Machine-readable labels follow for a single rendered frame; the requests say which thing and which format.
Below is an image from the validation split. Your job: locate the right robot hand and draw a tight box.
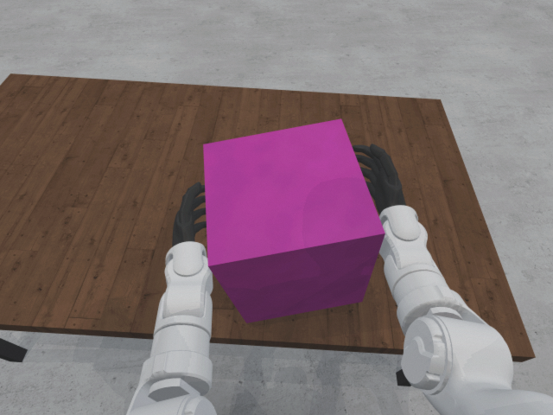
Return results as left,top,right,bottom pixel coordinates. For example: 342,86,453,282
352,144,406,214

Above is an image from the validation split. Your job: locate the left robot hand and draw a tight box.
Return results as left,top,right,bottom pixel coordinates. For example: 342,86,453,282
172,182,207,247

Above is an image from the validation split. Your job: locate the left robot upper arm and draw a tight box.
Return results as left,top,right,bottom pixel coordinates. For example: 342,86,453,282
129,393,217,415

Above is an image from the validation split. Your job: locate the table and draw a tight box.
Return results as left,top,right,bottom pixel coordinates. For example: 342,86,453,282
0,73,536,386

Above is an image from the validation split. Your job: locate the right robot upper arm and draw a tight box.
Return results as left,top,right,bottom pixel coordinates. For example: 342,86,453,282
401,315,553,415

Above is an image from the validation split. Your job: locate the carton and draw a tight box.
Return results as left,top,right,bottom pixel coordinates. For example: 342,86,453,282
203,119,385,323

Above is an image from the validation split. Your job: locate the robot right forearm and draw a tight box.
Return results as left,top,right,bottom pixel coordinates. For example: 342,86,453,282
379,205,513,379

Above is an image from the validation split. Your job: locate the robot left forearm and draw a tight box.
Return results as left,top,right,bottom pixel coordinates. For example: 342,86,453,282
126,241,213,415

